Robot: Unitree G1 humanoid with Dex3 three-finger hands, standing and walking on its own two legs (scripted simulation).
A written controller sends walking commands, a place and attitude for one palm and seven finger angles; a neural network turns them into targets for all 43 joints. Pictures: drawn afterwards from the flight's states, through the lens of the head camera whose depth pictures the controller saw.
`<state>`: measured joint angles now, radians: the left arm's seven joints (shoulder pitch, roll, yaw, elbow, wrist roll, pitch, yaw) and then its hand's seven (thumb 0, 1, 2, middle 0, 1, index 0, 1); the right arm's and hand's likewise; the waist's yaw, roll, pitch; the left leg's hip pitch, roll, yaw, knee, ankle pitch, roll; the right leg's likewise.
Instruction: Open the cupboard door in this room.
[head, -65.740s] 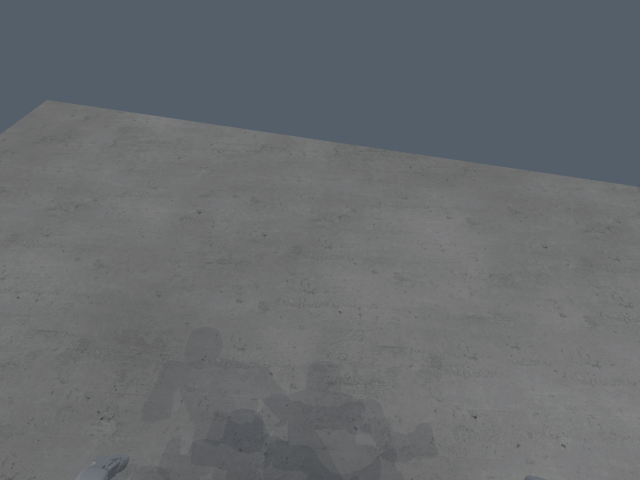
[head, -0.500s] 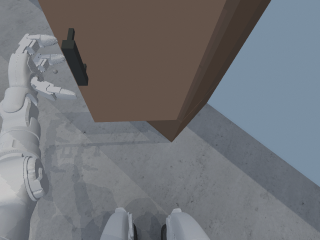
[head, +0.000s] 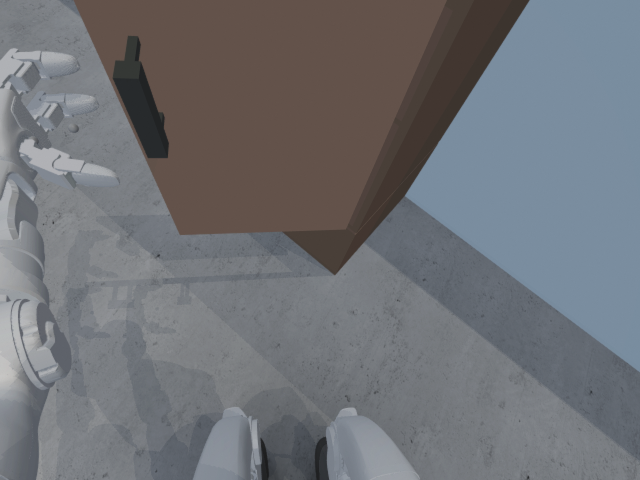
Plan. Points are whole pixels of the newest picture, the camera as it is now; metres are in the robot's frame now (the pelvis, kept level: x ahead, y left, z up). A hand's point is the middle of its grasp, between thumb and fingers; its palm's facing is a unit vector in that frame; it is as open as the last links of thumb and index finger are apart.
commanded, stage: move the hooked fingers beside the handle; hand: left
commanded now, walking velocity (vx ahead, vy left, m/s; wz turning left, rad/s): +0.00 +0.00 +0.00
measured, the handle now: (146, 101) +0.55 +0.17 +0.07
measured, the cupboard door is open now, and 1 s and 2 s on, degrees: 45 45 45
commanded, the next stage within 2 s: slide the fingers in behind the handle in 0.70 s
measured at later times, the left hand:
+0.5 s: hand (73, 128) +0.50 +0.24 +0.07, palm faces +0.03 -1.00 +0.00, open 13.9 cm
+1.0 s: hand (91, 126) +0.51 +0.22 +0.07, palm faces +0.02 -1.00 +0.00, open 13.9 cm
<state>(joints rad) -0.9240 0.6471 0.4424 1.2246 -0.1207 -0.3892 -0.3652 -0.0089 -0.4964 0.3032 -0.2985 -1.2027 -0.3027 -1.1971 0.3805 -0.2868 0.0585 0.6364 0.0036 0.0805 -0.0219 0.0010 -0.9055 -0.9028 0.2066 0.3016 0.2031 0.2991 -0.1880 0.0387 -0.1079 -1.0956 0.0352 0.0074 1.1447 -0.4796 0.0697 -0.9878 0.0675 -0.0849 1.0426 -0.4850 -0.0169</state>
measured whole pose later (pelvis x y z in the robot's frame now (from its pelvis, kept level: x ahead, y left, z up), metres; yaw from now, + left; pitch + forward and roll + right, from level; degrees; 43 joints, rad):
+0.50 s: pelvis +0.00 +0.00 +0.00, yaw +0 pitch +24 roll -6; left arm -0.88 0.60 0.43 1.18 -0.13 -0.41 -0.35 -0.01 -0.50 0.30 -0.30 -1.20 -0.30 -1.20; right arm 0.38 -0.28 0.05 0.63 0.00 0.09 -0.01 0.00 -0.91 -0.90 0.21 0.30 0.20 0.30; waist -0.18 0.04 -0.12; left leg -1.07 0.03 0.01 1.13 -0.48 0.07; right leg -0.96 0.07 -0.08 1.02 -0.48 -0.01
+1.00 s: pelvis +0.00 -0.01 +0.00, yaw +0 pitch +24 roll -5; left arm -0.90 0.60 0.42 1.19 -0.13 -0.40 -0.34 -0.01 -0.50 0.30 -0.30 -1.20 -0.30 -1.20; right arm 0.38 -0.28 0.05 0.64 0.00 0.08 -0.01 0.00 -0.91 -0.90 0.21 0.30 0.20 0.30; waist -0.18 0.04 -0.11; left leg -1.08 0.04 0.01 1.14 -0.48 0.06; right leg -0.98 0.07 -0.08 1.04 -0.49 -0.02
